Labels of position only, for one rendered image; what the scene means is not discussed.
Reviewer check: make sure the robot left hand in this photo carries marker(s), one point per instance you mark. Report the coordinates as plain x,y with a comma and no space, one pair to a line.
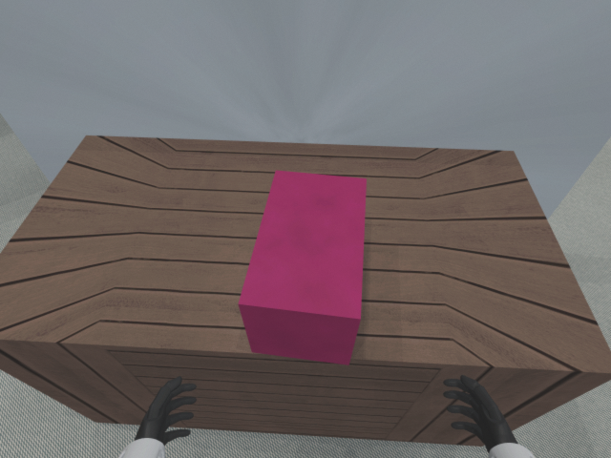
157,418

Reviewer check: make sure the robot right hand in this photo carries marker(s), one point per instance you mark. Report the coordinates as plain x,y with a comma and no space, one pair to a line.
491,427

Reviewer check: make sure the carton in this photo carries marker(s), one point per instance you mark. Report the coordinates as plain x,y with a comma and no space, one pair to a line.
302,293

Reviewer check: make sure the left robot forearm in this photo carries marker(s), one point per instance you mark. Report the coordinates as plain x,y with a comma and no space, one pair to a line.
144,448

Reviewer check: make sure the pedestal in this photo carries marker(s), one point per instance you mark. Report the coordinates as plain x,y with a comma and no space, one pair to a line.
128,272

